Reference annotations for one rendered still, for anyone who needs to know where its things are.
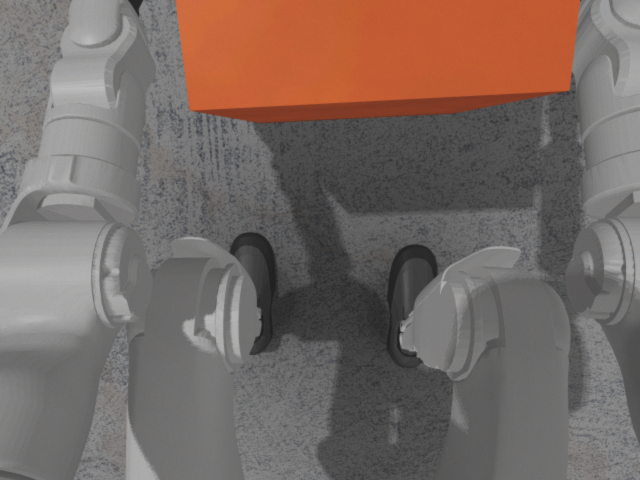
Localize left robot upper arm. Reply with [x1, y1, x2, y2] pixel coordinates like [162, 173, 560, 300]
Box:
[0, 221, 153, 480]

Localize robot left forearm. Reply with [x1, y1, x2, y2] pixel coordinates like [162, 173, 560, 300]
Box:
[0, 0, 156, 235]

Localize robot shin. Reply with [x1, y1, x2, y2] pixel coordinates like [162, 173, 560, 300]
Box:
[126, 237, 262, 351]
[399, 246, 571, 369]

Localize right robot shin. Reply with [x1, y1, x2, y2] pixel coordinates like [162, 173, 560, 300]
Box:
[399, 246, 571, 369]

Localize robot right forearm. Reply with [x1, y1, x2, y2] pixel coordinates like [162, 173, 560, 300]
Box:
[572, 0, 640, 219]

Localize left robot shin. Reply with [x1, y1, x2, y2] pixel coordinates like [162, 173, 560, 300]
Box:
[126, 237, 262, 351]

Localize right robot upper arm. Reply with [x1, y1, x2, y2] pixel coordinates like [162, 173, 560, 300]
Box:
[565, 217, 640, 445]

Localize carton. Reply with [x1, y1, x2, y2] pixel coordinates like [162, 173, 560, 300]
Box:
[176, 0, 580, 123]

